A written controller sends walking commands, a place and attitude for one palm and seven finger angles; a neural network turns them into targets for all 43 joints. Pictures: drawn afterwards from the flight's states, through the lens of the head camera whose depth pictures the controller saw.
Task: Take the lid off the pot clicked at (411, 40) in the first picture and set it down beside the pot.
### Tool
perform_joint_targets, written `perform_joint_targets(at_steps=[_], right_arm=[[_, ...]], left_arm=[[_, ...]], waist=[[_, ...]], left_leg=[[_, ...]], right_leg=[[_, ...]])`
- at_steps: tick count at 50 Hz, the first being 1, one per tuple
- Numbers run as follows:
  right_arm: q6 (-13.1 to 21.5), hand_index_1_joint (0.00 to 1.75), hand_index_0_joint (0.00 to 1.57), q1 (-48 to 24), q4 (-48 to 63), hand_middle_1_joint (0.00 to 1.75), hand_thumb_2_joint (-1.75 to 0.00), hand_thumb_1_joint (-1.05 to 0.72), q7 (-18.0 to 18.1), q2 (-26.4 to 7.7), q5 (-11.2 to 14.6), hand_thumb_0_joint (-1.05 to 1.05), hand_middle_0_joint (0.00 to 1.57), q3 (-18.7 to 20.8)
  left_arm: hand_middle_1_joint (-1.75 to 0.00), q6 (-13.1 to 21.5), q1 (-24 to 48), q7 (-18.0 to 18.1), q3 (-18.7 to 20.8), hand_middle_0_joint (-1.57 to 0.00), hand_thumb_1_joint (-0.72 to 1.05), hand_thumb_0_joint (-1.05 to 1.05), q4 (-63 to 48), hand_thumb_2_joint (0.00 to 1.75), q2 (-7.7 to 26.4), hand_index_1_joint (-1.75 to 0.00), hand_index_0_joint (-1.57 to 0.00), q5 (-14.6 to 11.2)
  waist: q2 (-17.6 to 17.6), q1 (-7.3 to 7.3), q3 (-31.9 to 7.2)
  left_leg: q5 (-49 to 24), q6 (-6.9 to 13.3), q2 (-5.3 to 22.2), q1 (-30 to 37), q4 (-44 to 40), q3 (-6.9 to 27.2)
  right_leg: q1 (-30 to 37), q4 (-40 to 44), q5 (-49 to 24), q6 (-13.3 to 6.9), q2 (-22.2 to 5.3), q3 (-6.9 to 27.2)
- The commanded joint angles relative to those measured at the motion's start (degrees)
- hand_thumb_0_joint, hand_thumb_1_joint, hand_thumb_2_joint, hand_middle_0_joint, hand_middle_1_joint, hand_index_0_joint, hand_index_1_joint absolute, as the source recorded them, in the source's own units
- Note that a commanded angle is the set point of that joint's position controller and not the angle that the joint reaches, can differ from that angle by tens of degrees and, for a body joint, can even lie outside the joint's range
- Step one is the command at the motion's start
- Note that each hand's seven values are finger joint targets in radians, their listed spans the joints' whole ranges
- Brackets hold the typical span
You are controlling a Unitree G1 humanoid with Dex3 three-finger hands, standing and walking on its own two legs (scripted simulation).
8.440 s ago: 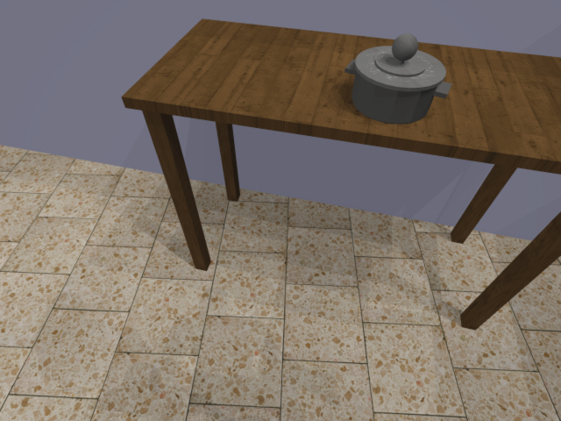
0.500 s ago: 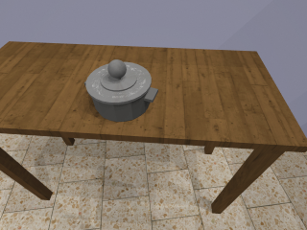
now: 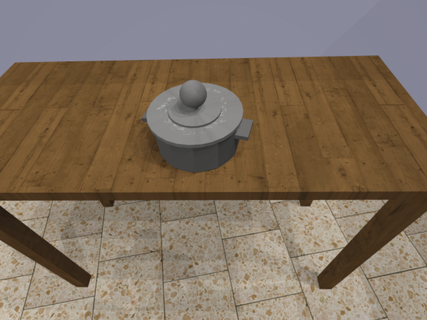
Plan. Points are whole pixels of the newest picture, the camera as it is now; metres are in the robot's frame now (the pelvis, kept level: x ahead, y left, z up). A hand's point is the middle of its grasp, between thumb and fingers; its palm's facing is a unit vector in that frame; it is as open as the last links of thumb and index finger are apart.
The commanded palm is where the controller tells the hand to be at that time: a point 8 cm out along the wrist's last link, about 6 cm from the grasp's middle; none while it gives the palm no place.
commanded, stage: come to a stop and stand still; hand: left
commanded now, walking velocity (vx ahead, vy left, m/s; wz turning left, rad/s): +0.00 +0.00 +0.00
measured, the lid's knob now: (193, 94) +0.48 +0.07 +0.18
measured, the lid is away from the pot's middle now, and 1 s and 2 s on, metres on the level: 0.00 0.00 0.00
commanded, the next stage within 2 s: look again from close up in 0.26 s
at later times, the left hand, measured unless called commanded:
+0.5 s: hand out of the picture +0.02 +0.17 -0.17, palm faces +0.03 -0.98 -0.20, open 7.3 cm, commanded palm none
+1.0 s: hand out of the picture +0.00 +0.14 -0.17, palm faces +0.05 -0.98 -0.17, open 7.3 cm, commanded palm none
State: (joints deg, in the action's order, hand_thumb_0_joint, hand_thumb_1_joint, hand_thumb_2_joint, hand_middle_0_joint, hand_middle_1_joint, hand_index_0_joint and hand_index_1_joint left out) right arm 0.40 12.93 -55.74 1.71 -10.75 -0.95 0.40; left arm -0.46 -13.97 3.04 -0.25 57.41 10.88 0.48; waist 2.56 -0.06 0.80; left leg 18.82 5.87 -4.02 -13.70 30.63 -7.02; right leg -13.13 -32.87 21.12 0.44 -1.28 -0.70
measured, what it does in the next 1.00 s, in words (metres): stands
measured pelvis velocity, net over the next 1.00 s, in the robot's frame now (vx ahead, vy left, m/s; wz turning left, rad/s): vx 0.01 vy -0.02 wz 0.02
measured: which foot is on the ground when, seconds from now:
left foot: down 0.00-1.00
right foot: down 0.00-1.00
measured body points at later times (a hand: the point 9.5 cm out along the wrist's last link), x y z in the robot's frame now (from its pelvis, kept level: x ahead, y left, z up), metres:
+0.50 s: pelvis +0.01 +0.00 +0.01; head +0.05 +0.01 +0.45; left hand +0.02 +0.23 -0.15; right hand +0.01 -0.22 -0.15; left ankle -0.02 +0.05 -0.73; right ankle -0.04 -0.13 -0.73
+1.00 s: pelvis +0.01 -0.02 +0.01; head +0.05 +0.00 +0.46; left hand +0.00 +0.20 -0.16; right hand +0.03 -0.24 -0.14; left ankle -0.02 +0.05 -0.73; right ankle -0.04 -0.13 -0.73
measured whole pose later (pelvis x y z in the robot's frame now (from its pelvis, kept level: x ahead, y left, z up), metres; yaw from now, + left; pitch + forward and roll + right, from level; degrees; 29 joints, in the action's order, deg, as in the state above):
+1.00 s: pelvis +0.01 -0.02 +0.01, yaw +1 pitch +0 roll +0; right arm 1.2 14.5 -63.3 2.5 -8.2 -0.6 -0.7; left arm -0.4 -16.7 3.1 -1.0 61.2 8.5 -0.1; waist -2.0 -0.5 4.1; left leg 16.2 4.3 -3.1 -7.7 23.8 -5.1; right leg -6.0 -24.2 18.1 -0.8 0.1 -2.3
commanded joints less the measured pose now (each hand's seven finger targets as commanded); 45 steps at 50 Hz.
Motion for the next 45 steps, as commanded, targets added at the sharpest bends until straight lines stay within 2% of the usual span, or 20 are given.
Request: perform_joint_targets(at_steps=[1,2,4,7,8,10,12,13,17,18,21,26,29,32,33,37,38,42,43,45], right_arm=[[1.26,0.30,0.20,5.00,1.32,0.30,-0.90,-0.90,0.18,-5.65,0.03,0.00,0.20,0.42],[1.43,0.30,0.20,5.43,0.97,0.30,-0.90,-0.90,0.30,-5.88,0.00,0.00,0.20,0.26],[1.41,0.30,0.20,5.02,0.77,0.30,-0.90,-0.90,0.43,-5.82,0.01,0.00,0.20,0.19],[1.45,0.30,0.20,6.02,-0.10,0.30,-0.90,-0.90,0.73,-5.75,0.07,0.00,0.20,-0.07],[1.39,0.30,0.20,6.17,-0.24,0.30,-0.90,-0.90,0.77,-5.35,0.16,0.00,0.20,-0.05],[1.46,0.30,0.20,6.36,-0.75,0.30,-0.90,-0.90,0.90,-5.38,0.22,0.00,0.20,-0.04],[1.44,0.30,0.20,7.04,-1.33,0.30,-0.90,-0.90,1.06,-5.23,0.23,0.00,0.20,-0.07],[1.39,0.30,0.20,7.23,-1.26,0.30,-0.90,-0.90,1.05,-4.87,0.28,0.00,0.20,0.06],[1.32,0.30,0.20,7.52,-2.36,0.30,-0.90,-0.90,1.13,-4.57,0.36,0.00,0.20,-0.04],[1.28,0.30,0.20,7.28,-2.42,0.30,-0.90,-0.90,1.04,-4.46,0.40,0.00,0.20,0.09],[1.28,0.30,0.20,7.95,-3.21,0.30,-0.90,-0.90,1.11,-4.31,0.43,0.00,0.20,0.02],[1.42,0.30,0.20,7.53,-4.09,0.30,-0.90,-0.90,1.10,-3.74,0.58,0.00,0.20,-0.01],[1.30,0.30,0.20,7.27,-4.43,0.30,-0.90,-0.90,1.09,-3.61,0.58,0.00,0.20,0.11],[1.33,0.30,0.20,7.49,-5.05,0.30,-0.90,-0.90,1.11,-3.29,0.62,0.00,0.20,-0.09],[1.34,0.30,0.20,7.07,-5.12,0.30,-0.90,-0.90,1.06,-3.16,0.57,0.00,0.20,0.04],[1.38,0.30,0.20,7.01,-5.38,0.30,-0.90,-0.90,1.08,-2.99,0.65,0.00,0.20,-0.09],[1.34,0.30,0.20,6.74,-5.39,0.30,-0.90,-0.90,1.06,-2.90,0.63,0.00,0.20,-0.05],[1.35,0.30,0.20,6.61,-5.81,0.30,-0.90,-0.90,1.10,-2.74,0.68,0.00,0.20,-0.15],[1.33,0.30,0.20,6.40,-5.73,0.30,-0.90,-0.90,1.02,-2.68,0.65,0.00,0.20,-0.08],[1.23,0.30,0.20,6.15,-5.93,0.30,-0.90,-0.90,1.01,-2.75,0.68,0.00,0.20,-0.09]], left_arm=[[-0.30,0.26,-3.35,0.23,0.56,-0.20,0.90,0.00,-2.65,0.90,5.05,-0.30,-0.20,0.08],[-0.30,0.09,-3.91,0.30,0.59,-0.20,0.90,0.00,-2.53,0.90,5.10,-0.30,-0.20,0.02],[-0.30,-0.23,-4.25,0.29,0.79,-0.20,0.90,0.00,-2.83,0.90,5.30,-0.30,-0.20,-0.06],[-0.30,-0.46,-4.21,0.23,0.73,-0.20,0.90,0.00,-2.39,0.90,5.24,-0.30,-0.20,-0.16],[-0.30,-0.42,-3.86,0.20,0.79,-0.20,0.90,0.00,-2.76,0.90,5.19,-0.30,-0.20,-0.18],[-0.30,-0.43,-3.94,0.18,0.80,-0.20,0.90,0.00,-2.10,0.90,4.95,-0.30,-0.20,-0.19],[-0.30,-0.35,-4.33,0.18,0.79,-0.20,0.90,0.00,-1.51,0.90,4.83,-0.30,-0.20,-0.29],[-0.30,-0.33,-4.05,0.15,0.87,-0.20,0.90,0.00,-1.76,0.90,4.67,-0.30,-0.20,-0.36],[-0.30,-0.29,-4.62,0.10,0.69,-0.20,0.90,0.00,-0.61,0.90,4.28,-0.30,-0.20,-0.36],[-0.30,-0.17,-4.78,0.05,0.66,-0.20,0.90,0.00,-0.59,0.90,4.43,-0.30,-0.20,-0.39],[-0.30,-0.09,-5.05,0.13,0.56,-0.20,0.90,0.00,0.18,0.90,3.88,-0.30,-0.20,-0.37],[-0.30,0.24,-6.32,0.18,0.40,-0.20,0.90,0.00,1.03,0.90,3.63,-0.30,-0.20,-0.36],[-0.30,0.37,-6.79,0.22,0.36,-0.20,0.90,0.00,1.31,0.90,3.23,-0.30,-0.20,-0.38],[-0.30,0.46,-6.96,0.22,0.24,-0.20,0.90,0.00,1.80,0.90,3.12,-0.30,-0.20,-0.34],[-0.30,0.53,-7.24,0.19,0.29,-0.20,0.90,0.00,1.74,0.90,3.27,-0.30,-0.20,-0.41],[-0.30,0.65,-7.32,0.21,0.25,-0.20,0.90,0.00,2.23,0.90,2.98,-0.30,-0.20,-0.30],[-0.30,0.70,-7.53,0.16,0.27,-0.20,0.90,0.00,2.19,0.90,3.06,-0.30,-0.20,-0.37],[-0.30,0.85,-7.90,0.16,0.10,-0.20,0.90,0.00,2.62,0.90,2.69,-0.30,-0.20,-0.35],[-0.30,0.89,-7.95,0.10,0.16,-0.20,0.90,0.00,2.56,0.90,2.95,-0.30,-0.20,-0.35],[-0.30,0.90,-7.85,0.11,0.04,-0.20,0.90,0.00,2.64,0.90,2.67,-0.30,-0.20,-0.30]], waist=[[-6.14,-0.13,0.86],[-3.60,-0.39,0.30],[-0.79,-0.78,0.17],[1.74,-0.65,-0.06],[-0.32,-0.74,-0.52],[1.11,-0.70,-0.23],[0.70,-0.49,-0.98],[-0.95,-0.56,-0.97],[-0.73,-0.35,0.59],[-2.87,-0.54,0.13],[-2.67,-0.14,1.00],[-2.26,-0.32,0.76],[-3.86,-0.28,1.21],[-2.33,-0.16,1.74],[-3.17,-0.41,1.67],[-2.02,-0.22,1.80],[-3.43,-0.48,1.89],[-1.53,-0.31,2.28],[-3.02,-0.56,2.49],[-2.26,-0.31,3.33]], left_leg=[[-22.37,-2.22,10.84,3.46,-8.41,12.78],[-25.35,-2.16,11.23,4.56,-8.61,12.92],[-26.50,-1.74,11.36,5.48,-8.91,13.07],[-31.57,-1.86,11.83,7.76,-9.16,13.19],[-31.72,-1.28,11.93,8.09,-8.64,13.35],[-32.63,-1.60,11.65,8.43,-8.49,12.99],[-33.17,-1.86,11.54,9.69,-8.27,12.62],[-32.53,-1.52,11.53,9.30,-7.99,12.64],[-29.25,-1.93,11.13,8.71,-8.73,12.07],[-28.17,-1.62,11.11,8.56,-8.22,11.92],[-27.72,-1.95,10.88,8.60,-8.65,11.52],[-27.88,-1.80,10.61,9.23,-8.43,11.31],[-26.34,-1.77,10.59,9.22,-8.31,11.22],[-27.19,-1.90,10.58,9.35,-8.78,11.13],[-26.73,-1.73,10.59,9.17,-8.53,11.29],[-26.42,-1.97,10.52,9.37,-9.10,11.09],[-25.98,-1.80,10.57,8.92,-8.72,11.21],[-25.30,-2.08,10.49,9.24,-9.26,10.95],[-24.50,-1.95,10.52,8.56,-8.94,10.97],[-22.93,-2.17,10.37,8.35,-9.45,10.84]], right_leg=[[0.06,4.74,-12.39,-3.53,-3.33,3.88],[0.48,4.30,-11.21,-3.26,-3.19,3.36],[0.57,4.44,-9.63,-3.11,-2.97,2.84],[0.25,4.14,-8.21,-2.81,-2.87,2.18],[0.85,4.94,-8.21,-2.78,-2.69,1.93],[1.07,5.30,-9.85,-2.76,-3.31,1.97],[1.56,5.68,-10.89,-2.98,-3.56,2.35],[2.22,6.34,-11.57,-2.94,-3.46,2.02],[2.23,7.31,-12.79,-3.12,-4.05,2.76],[2.98,8.02,-14.06,-3.14,-4.00,2.86],[2.69,8.03,-14.79,-3.21,-4.38,3.04],[3.26,8.84,-16.52,-3.29,-4.75,3.42],[3.24,9.58,-17.05,-3.43,-4.88,3.60],[3.14,9.67,-16.89,-3.32,-4.86,3.58],[3.44,10.03,-17.23,-3.38,-4.74,3.58],[3.48,10.23,-17.24,-3.34,-4.99,3.70],[4.00,10.68,-17.84,-3.43,-4.85,3.63],[3.57,11.03,-18.02,-3.48,-5.22,3.93],[4.02,11.42,-18.40,-3.44,-5.07,3.82],[3.32,11.59,-18.03,-3.49,-5.25,4.15]])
